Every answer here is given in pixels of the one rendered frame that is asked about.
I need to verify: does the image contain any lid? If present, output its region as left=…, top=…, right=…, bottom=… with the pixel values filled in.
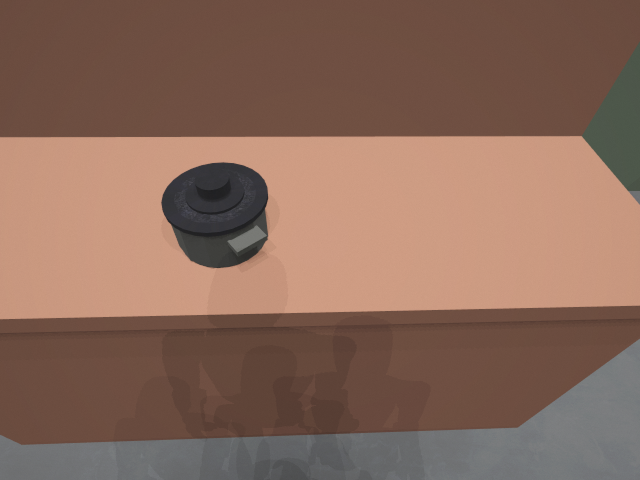
left=161, top=162, right=268, bottom=237

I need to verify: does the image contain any knob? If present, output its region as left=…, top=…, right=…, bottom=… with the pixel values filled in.
left=194, top=168, right=231, bottom=200

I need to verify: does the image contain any pot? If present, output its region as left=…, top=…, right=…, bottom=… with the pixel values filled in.
left=171, top=209, right=268, bottom=268

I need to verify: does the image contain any table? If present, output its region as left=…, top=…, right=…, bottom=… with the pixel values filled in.
left=0, top=0, right=640, bottom=445

